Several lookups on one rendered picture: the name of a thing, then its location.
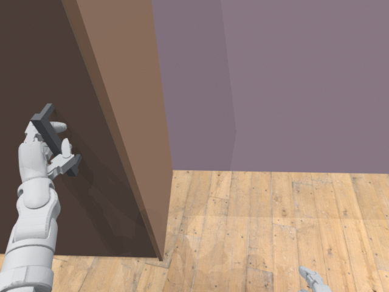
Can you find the handle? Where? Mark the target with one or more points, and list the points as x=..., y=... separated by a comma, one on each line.
x=44, y=127

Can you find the robot left forearm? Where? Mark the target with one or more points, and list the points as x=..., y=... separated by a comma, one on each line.
x=27, y=265

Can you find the left robot hand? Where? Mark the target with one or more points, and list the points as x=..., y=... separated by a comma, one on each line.
x=34, y=154

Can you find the wardrobe door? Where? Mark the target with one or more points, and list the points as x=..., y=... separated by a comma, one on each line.
x=41, y=61

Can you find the right robot hand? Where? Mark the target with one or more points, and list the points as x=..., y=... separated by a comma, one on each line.
x=314, y=280

